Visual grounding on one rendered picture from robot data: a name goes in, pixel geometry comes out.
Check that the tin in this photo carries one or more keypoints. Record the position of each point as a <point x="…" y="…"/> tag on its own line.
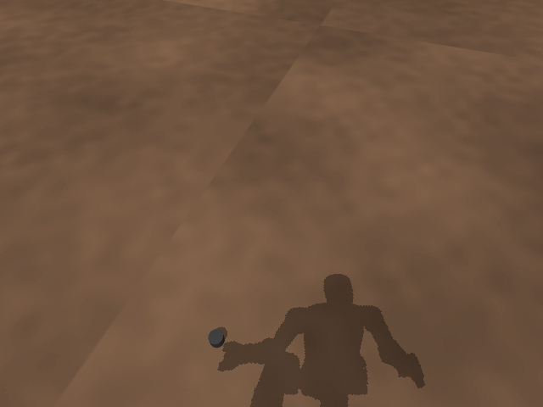
<point x="216" y="338"/>

